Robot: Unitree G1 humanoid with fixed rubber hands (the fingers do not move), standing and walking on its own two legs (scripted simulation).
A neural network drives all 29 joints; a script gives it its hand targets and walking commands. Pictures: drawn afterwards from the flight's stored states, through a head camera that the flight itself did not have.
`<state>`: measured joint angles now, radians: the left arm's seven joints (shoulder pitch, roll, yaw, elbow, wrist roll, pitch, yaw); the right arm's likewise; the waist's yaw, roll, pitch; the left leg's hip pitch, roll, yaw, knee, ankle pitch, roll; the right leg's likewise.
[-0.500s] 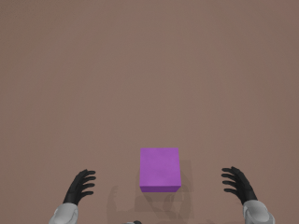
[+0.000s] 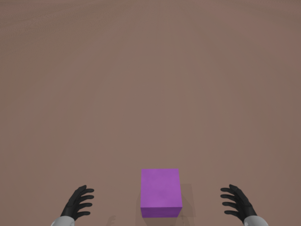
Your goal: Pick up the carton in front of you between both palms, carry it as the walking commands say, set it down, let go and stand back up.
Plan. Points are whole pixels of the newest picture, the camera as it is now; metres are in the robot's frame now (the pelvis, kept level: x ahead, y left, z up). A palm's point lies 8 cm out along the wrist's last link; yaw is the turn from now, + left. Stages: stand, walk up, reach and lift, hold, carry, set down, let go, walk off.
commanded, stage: let go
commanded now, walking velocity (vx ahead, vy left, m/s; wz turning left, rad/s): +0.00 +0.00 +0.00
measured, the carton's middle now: (159, 193) +0.39 -0.03 -0.65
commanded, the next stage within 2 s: stand in 0.02 s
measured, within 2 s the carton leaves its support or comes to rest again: neither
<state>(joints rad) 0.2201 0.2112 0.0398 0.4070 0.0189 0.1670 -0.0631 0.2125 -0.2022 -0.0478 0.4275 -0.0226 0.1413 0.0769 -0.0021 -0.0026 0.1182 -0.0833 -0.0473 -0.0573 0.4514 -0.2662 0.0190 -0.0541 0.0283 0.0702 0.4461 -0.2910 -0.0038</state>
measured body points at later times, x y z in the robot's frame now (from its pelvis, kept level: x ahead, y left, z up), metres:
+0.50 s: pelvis +0.00 +0.00 +0.00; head +0.00 +0.00 +0.45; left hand +0.13 +0.28 -0.11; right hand +0.14 -0.28 -0.10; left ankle -0.01 +0.11 -0.74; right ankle -0.02 -0.12 -0.74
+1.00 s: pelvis -0.01 +0.00 +0.00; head -0.02 +0.01 +0.45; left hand +0.09 +0.29 -0.12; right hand +0.09 -0.29 -0.11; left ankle -0.01 +0.11 -0.74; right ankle -0.02 -0.12 -0.74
